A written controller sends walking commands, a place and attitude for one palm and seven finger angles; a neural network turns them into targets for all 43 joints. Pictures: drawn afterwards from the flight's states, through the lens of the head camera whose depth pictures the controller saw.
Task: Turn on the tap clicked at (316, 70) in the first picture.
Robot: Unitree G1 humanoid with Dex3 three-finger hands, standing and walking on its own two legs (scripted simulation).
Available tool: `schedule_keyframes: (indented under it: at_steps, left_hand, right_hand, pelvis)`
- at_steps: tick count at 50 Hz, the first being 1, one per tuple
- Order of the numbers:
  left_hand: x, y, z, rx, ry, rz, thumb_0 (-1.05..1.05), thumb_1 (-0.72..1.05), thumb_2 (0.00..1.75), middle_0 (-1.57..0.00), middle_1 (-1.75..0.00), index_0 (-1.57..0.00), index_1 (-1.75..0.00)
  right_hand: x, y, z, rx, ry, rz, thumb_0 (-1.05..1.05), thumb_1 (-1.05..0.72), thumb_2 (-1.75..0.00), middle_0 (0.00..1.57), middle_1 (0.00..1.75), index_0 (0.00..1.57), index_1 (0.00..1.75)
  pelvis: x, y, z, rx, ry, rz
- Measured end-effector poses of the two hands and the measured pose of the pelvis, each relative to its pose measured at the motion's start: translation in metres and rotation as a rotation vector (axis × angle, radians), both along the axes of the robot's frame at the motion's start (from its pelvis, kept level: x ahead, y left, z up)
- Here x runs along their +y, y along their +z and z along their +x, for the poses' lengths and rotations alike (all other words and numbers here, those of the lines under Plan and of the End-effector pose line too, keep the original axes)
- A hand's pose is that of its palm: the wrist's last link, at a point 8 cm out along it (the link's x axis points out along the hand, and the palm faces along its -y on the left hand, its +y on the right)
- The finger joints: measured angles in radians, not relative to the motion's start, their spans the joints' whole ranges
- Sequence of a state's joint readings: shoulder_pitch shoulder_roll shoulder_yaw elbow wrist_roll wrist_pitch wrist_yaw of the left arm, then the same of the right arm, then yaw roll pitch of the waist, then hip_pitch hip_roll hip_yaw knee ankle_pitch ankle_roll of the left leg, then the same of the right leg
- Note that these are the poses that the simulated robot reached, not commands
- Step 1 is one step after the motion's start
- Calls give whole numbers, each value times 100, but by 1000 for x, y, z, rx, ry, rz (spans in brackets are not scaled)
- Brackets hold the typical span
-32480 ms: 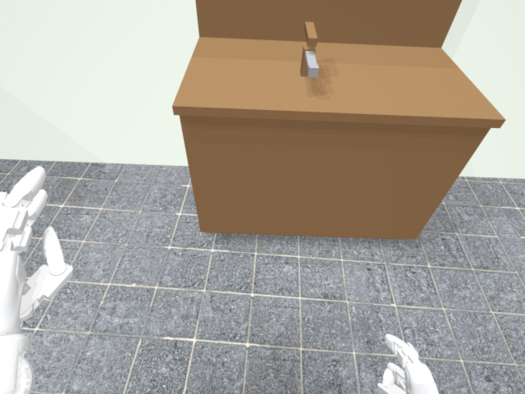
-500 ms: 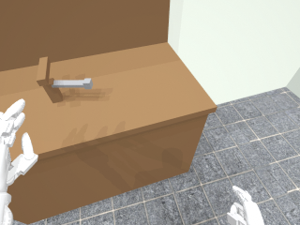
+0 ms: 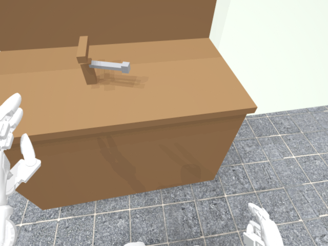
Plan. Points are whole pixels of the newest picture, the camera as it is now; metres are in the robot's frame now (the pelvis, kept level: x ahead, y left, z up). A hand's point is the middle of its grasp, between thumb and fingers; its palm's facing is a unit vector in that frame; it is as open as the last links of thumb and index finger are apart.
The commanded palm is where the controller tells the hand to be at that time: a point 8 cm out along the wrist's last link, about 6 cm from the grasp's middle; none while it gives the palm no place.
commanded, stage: step back with the hand held close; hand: left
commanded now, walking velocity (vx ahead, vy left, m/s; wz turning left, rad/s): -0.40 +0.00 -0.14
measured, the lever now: (125, 67) +0.65 +0.19 +0.07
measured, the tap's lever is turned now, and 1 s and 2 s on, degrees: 72 72 72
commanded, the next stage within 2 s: stop stepping back and stand still in 0.32 s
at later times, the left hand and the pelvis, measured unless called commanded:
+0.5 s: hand (64, 210) +0.14 +0.16 +0.19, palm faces +0.13 -0.87 -0.47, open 7.4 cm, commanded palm +0.09 +0.22 +0.19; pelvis -0.12 -0.02 +0.02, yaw -11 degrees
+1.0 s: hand out of the picture +0.03 +0.21 +0.19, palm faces +0.29 -0.87 -0.39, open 7.4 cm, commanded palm -0.01 +0.25 +0.19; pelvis -0.21 +0.00 +0.01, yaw -9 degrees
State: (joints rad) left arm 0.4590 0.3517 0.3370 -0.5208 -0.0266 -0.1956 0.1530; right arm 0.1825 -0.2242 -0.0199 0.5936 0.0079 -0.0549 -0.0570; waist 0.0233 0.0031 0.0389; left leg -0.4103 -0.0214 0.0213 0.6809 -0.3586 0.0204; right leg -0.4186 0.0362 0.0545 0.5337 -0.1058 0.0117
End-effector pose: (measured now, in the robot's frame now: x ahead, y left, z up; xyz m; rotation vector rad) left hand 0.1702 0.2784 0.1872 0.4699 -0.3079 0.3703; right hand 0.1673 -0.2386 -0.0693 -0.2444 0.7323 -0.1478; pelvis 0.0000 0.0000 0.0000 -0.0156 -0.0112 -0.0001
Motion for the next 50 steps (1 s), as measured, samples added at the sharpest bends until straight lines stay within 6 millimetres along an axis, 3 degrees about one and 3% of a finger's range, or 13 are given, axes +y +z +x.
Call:
schedule_keyframes:
  at_steps: [5,10,16,21,24,29,32,36,39,43,47,50]
  left_hand:
    - [13,-4,-10,2,-9,8,2,89,90,-21,-30,-22,-30]
    - [20,11,-26,-13,23,1,2,89,90,-21,-30,-22,-30]
    - [-12,10,-28,-16,-50,-99,2,89,90,-20,-30,-21,-30]
    - [-58,9,-38,15,-212,-27,2,90,90,-20,-30,-21,-30]
    - [-73,20,-55,44,-289,52,2,89,90,-21,-30,-21,-30]
    - [-66,27,-79,86,-264,112,2,89,90,-22,-30,-22,-31]
    - [-54,15,-80,83,-202,52,1,89,90,-22,-30,-22,-31]
    - [-47,-9,-86,116,-140,-70,2,89,90,-21,-30,-22,-30]
    - [-54,-15,-102,124,-167,-100,2,89,90,-21,-30,-21,-30]
    - [-59,-2,-135,81,-231,-66,2,89,90,-21,-30,-21,-30]
    - [-42,14,-165,27,-206,6,2,89,90,-21,-30,-22,-31]
    - [-23,16,-179,7,-143,12,2,89,90,-21,-30,-22,-31]
  right_hand:
    - [12,6,-14,-37,4,-21,1,-91,-90,20,30,20,30]
    - [26,13,-36,-44,-7,30,1,-91,-90,20,30,20,30]
    - [28,12,-64,-54,-3,71,1,-91,-90,20,30,20,30]
    - [5,-2,-101,-52,-50,104,1,-91,-90,20,30,21,30]
    - [-14,-2,-138,11,-128,101,1,-91,-90,20,30,21,30]
    - [-50,8,-192,39,-234,35,1,-91,-90,20,30,20,30]
    - [-69,3,-215,33,-289,-10,1,-91,-90,20,30,20,30]
    - [-78,6,-239,40,-315,-34,1,-91,-90,20,30,20,30]
    - [-74,12,-252,9,-307,-44,1,-91,-90,20,30,20,30]
    - [-58,17,-265,-27,-270,-39,1,-91,-90,20,30,20,30]
    - [-37,12,-272,-25,-231,-10,1,-91,-90,20,30,20,30]
    - [-21,3,-276,-13,-205,12,1,-91,-90,20,30,20,30]
  pelvis:
    - [10,0,-25,-7,3,-16]
    - [9,10,-39,31,-49,-26]
    - [1,15,-71,77,-120,-18]
    - [-14,5,-113,87,-164,0]
    - [-20,13,-123,78,-188,16]
    - [-25,17,-124,72,-222,49]
    - [-22,11,-129,58,-205,28]
    - [-19,11,-148,22,-199,21]
    - [-16,11,-165,4,-187,6]
    - [-12,12,-186,-6,-171,-11]
    - [-7,12,-201,-9,-161,-21]
    - [0,10,-208,-21,-159,-34]
